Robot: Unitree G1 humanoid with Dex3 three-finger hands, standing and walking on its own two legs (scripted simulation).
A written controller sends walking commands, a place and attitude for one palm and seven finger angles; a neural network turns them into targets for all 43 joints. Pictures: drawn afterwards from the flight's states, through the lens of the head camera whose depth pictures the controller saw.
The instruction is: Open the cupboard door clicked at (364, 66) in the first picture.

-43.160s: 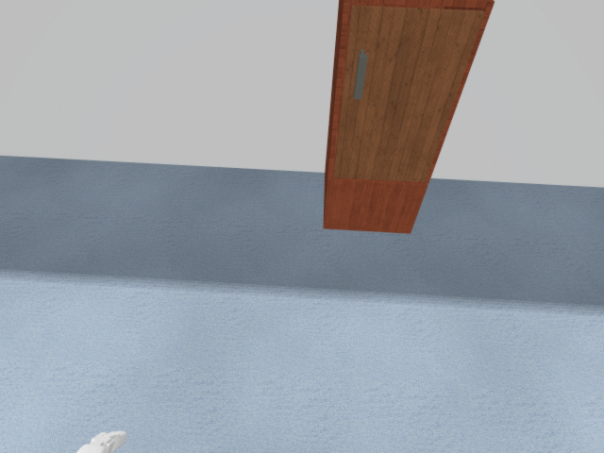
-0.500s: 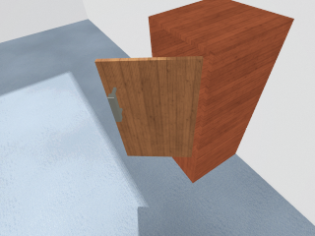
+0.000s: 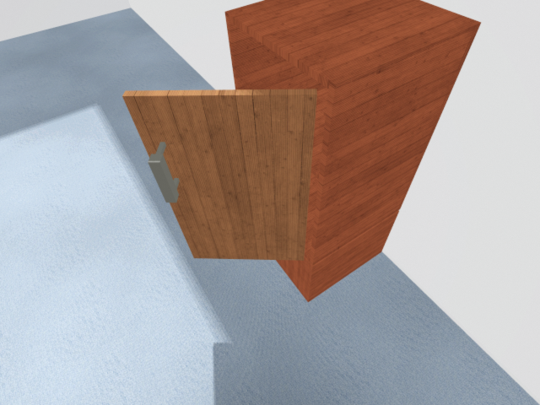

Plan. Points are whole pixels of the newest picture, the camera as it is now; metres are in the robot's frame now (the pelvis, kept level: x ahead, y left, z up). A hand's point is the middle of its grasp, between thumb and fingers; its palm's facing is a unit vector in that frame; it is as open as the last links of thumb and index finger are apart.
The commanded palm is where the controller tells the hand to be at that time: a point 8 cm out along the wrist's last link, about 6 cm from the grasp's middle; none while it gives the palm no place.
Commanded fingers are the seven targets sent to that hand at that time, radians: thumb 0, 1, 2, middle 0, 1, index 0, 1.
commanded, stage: come to a stop and stand still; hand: left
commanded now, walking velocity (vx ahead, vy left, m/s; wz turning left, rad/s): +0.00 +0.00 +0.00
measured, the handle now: (167, 172) +0.56 +0.25 -0.02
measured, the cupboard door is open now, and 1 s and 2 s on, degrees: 54 54 54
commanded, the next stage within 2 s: look again from close up in 0.56 s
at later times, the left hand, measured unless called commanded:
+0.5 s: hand out of the picture +0.03 +0.17 -0.17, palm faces +0.03 -0.97 -0.23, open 7.3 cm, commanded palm none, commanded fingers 0.00 0.90 0.90 -0.20 -0.30 -0.20 -0.30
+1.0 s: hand out of the picture +0.02 +0.18 -0.17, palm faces +0.03 -0.98 -0.21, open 7.3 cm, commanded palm none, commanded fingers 0.00 0.90 0.90 -0.20 -0.30 -0.20 -0.30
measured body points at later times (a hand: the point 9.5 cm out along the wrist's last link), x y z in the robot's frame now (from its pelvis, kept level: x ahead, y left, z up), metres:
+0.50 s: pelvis +0.03 -0.01 +0.00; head +0.05 -0.02 +0.45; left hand +0.03 +0.22 -0.15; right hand +0.03 -0.22 -0.17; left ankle -0.03 +0.13 -0.74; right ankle +0.01 -0.06 -0.74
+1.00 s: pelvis +0.02 +0.01 +0.00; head +0.05 +0.00 +0.45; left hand +0.02 +0.23 -0.15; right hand -0.01 -0.20 -0.17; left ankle -0.03 +0.13 -0.74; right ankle +0.01 -0.06 -0.74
